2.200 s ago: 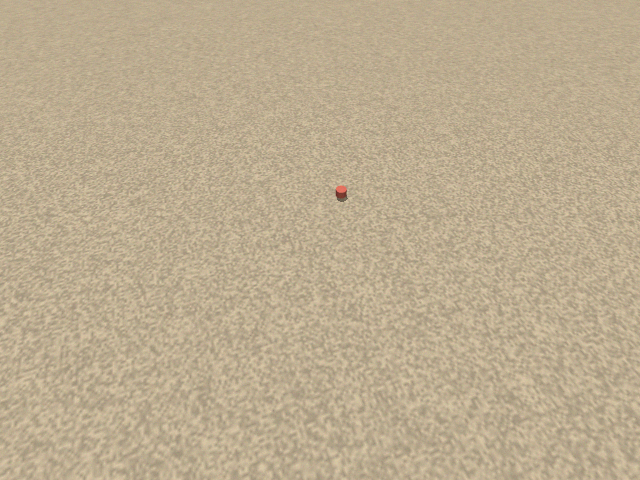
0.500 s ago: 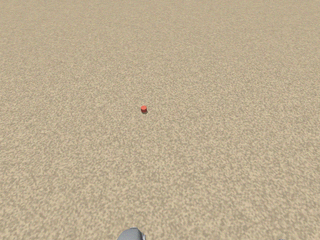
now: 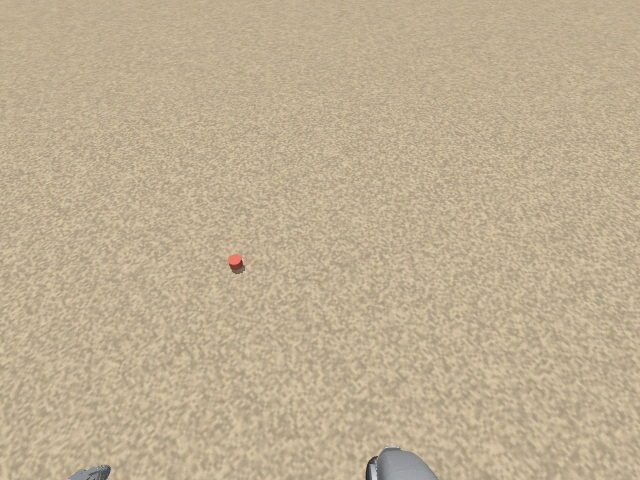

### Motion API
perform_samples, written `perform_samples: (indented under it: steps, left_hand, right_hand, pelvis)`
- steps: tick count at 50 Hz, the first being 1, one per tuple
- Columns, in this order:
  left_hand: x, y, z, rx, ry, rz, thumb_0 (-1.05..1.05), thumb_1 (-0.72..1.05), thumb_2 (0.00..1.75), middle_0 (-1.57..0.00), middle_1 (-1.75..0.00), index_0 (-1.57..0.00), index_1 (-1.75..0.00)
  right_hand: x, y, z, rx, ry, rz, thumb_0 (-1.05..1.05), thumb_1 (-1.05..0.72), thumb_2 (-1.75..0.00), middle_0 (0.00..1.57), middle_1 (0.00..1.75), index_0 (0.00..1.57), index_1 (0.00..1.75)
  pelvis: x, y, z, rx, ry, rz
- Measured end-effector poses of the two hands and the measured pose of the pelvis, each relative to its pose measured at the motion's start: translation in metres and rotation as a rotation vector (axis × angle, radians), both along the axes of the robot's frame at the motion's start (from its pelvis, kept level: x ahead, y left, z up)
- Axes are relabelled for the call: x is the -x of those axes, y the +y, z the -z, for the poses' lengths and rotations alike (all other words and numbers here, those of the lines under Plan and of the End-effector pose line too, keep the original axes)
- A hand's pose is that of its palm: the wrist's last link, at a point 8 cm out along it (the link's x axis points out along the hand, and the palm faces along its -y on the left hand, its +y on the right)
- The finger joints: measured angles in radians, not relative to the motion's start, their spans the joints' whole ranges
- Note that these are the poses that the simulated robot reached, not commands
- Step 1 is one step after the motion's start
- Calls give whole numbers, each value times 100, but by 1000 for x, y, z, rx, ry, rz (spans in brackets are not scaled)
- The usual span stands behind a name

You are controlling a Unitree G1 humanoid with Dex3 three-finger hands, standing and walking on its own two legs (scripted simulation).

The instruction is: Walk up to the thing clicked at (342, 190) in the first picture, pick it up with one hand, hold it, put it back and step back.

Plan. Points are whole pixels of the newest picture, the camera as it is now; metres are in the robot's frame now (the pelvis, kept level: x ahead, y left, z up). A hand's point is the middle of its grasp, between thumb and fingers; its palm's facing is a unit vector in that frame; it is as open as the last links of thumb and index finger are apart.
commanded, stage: walk up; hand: left
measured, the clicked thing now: (235, 262) +1.00 +0.29 -0.75
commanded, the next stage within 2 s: none
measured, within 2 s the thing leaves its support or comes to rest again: neither
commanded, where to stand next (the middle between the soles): +0.61 +0.04 m, yaw +1 degrees
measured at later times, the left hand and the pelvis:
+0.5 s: hand (114, 440) +0.23 +0.32 -0.16, palm faces -0.02 -0.93 -0.36, open 7.4 cm; pelvis +0.21 +0.03 -0.01, yaw +1 degrees
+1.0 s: hand (159, 277) +0.50 +0.29 -0.13, palm faces -0.03 -0.92 -0.40, open 7.4 cm; pelvis +0.40 +0.02 -0.01, yaw +0 degrees
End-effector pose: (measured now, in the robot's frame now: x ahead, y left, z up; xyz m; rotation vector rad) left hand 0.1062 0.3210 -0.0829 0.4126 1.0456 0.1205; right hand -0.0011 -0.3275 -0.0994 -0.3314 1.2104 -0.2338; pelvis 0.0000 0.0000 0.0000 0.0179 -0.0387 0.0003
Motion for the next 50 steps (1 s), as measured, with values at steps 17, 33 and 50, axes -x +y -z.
perform_samples:
  steps: [17,33,50]
  left_hand:
    - [-86,-13,2,12,8,-92,0,90,89,-21,-30,-21,-30]
    - [-195,51,32,43,139,-99,1,90,90,-20,-30,-21,-30]
    - [-384,12,8,-10,-44,-50,0,90,90,-20,-30,-21,-30]
  right_hand:
    - [-203,7,3,-36,-58,-107,0,-90,-90,21,30,21,30]
    - [-324,58,-30,50,-116,-79,0,-90,-90,21,30,21,30]
    - [-417,31,25,-27,11,-32,0,-90,-90,21,30,21,30]
  pelvis:
    - [-139,-4,-3,46,4,-6]
    - [-267,49,-4,30,-3,4]
    - [-397,19,12,22,-12,-3]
